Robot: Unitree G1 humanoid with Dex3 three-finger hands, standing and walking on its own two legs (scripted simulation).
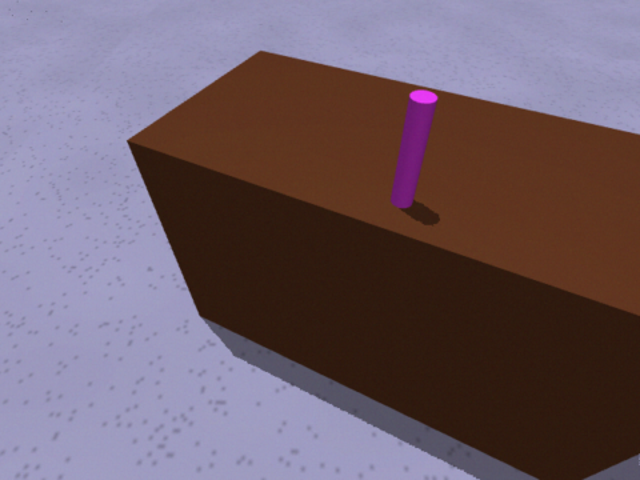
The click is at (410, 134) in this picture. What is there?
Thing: slim round
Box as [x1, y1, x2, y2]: [391, 90, 437, 207]
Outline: 425,90 413,91 410,93 391,194 391,202 398,207 407,207 412,202 436,103 436,95 432,92
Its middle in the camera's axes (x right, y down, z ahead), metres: +0.15 -0.14 +0.68
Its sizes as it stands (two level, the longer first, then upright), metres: 0.043 0.043 0.215
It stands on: a support 0.75 m high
